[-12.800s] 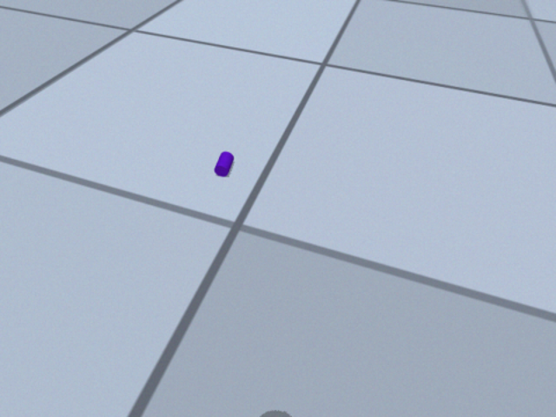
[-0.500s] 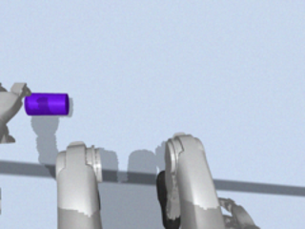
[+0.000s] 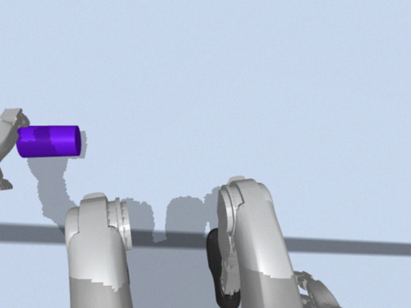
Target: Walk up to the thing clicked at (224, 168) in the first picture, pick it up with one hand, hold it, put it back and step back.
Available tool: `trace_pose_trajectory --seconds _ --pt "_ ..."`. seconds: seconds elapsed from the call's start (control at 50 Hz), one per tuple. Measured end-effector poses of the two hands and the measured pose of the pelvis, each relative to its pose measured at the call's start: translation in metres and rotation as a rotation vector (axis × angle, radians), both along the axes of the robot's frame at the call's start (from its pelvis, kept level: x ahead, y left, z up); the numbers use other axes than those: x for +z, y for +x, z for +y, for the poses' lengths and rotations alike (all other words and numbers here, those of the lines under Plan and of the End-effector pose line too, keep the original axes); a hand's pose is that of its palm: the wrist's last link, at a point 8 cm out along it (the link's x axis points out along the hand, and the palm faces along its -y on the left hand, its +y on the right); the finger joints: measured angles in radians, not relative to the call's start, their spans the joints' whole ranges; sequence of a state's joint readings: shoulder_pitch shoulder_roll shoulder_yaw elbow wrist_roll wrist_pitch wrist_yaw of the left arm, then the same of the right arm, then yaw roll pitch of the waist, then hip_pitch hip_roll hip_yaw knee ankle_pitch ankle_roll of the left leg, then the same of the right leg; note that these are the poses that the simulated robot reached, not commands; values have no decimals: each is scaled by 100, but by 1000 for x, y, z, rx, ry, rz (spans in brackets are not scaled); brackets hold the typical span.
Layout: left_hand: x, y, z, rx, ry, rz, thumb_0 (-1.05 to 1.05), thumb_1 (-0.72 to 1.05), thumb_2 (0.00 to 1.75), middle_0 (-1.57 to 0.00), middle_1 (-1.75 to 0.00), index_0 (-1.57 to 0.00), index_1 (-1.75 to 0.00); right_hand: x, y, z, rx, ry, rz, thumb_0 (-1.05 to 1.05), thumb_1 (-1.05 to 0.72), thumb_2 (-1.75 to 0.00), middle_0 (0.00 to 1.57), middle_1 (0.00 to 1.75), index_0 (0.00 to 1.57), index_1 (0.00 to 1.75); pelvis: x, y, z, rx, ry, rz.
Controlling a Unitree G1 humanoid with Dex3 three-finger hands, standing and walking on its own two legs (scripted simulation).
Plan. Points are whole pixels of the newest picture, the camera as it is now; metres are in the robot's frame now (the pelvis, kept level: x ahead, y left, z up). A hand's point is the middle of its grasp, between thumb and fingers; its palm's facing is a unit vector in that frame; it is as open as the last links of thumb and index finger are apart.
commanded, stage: approach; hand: left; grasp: from above
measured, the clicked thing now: (51, 141) +0.47 +0.29 -0.29
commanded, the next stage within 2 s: close in in 0.74 s
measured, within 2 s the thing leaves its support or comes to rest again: neither
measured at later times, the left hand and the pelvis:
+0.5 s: hand (48, 117) +0.49 +0.26 -0.18, palm faces -0.40 -0.01 -0.92, open 13.8 cm; pelvis +0.00 +0.00 +0.00, yaw -2 degrees
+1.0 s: hand (23, 157) +0.41 +0.30 -0.18, palm faces -0.52 -0.08 -0.85, open 13.6 cm; pelvis -0.01 +0.00 +0.00, yaw -1 degrees
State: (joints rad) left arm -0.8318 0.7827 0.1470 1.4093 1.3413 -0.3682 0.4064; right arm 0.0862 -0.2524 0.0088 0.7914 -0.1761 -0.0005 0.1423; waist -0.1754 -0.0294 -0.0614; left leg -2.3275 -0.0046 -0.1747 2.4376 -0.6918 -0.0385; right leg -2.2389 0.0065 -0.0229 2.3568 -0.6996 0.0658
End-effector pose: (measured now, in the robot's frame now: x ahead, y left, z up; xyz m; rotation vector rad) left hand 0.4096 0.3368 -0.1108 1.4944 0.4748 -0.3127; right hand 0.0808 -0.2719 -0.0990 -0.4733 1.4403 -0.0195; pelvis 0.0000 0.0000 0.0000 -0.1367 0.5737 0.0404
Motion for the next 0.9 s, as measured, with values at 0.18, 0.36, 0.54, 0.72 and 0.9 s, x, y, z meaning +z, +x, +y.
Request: trace_pose_trajectory --seconds 0.18,0.36,0.54,0.72,0.9 --pt "-6 5 -4 -36 -6 9 0 -41 91 -16 -95 -18 -93 1 2 0 18 -10 5 0 -90 -89 20 30 20 30 -3 0 1 -1 -4 -1" --pt "-9 49 -44 -108 -12 -66 0 -46 95 -10 -101 -13 -99 7 -8 -1 11 -37 -2 0 -90 -89 20 30 20 30 -5 0 1 -7 -8 10" --pt "-12 91 -75 -48 33 -82 0 -46 95 -8 -106 -12 -102 14 -45 0 -59 -38 44 0 -90 -89 20 30 20 30 -4 3 1 -22 -12 35" --pt "-12 58 -45 54 57 46 1 -44 92 -7 -110 -13 -104 8 -57 8 -113 32 102 0 -90 -89 20 30 20 30 5 4 -1 -18 1 32" --pt "-2 9 -21 -34 -31 83 0 -44 94 -8 -112 -14 -107 8 -18 -1 -4 17 60 0 -91 -89 20 30 20 30 9 -1 -1 -1 -3 2"
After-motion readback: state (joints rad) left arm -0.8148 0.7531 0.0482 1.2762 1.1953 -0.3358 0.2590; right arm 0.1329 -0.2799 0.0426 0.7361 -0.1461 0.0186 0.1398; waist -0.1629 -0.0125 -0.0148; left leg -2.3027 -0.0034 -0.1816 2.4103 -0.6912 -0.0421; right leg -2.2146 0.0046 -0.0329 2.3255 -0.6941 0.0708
